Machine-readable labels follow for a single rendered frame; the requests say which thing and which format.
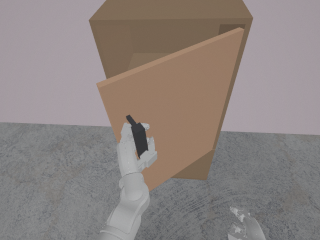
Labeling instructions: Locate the left robot forearm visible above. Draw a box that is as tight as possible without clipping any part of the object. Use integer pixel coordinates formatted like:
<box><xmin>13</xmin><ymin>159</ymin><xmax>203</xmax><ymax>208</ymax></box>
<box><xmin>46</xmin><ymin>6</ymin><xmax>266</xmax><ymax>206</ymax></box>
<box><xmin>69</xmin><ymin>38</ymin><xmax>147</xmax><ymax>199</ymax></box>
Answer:
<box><xmin>96</xmin><ymin>172</ymin><xmax>150</xmax><ymax>240</ymax></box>

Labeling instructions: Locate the cupboard door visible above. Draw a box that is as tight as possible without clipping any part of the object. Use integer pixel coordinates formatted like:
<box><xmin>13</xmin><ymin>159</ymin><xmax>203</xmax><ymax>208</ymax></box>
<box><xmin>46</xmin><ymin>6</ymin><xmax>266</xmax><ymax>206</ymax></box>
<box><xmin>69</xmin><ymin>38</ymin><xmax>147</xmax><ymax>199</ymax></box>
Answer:
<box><xmin>96</xmin><ymin>27</ymin><xmax>245</xmax><ymax>192</ymax></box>

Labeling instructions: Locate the robot left hand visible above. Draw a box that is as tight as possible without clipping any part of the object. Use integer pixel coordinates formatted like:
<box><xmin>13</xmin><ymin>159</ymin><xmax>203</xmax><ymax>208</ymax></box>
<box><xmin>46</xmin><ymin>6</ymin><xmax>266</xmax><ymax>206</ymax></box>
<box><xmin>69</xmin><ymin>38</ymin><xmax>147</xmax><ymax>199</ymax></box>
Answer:
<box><xmin>116</xmin><ymin>122</ymin><xmax>158</xmax><ymax>177</ymax></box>

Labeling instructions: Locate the handle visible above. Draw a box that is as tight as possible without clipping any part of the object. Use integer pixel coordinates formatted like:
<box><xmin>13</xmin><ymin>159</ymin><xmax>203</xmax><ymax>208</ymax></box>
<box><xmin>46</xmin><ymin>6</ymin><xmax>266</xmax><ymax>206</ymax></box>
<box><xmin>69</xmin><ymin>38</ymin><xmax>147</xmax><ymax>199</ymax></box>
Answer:
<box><xmin>126</xmin><ymin>115</ymin><xmax>149</xmax><ymax>159</ymax></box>

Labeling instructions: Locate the robot right hand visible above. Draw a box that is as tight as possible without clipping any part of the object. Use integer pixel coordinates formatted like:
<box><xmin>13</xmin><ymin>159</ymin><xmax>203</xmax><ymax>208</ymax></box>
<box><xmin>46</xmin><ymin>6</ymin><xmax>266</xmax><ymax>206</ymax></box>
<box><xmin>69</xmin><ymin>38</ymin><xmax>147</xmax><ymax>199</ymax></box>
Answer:
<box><xmin>227</xmin><ymin>204</ymin><xmax>266</xmax><ymax>240</ymax></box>

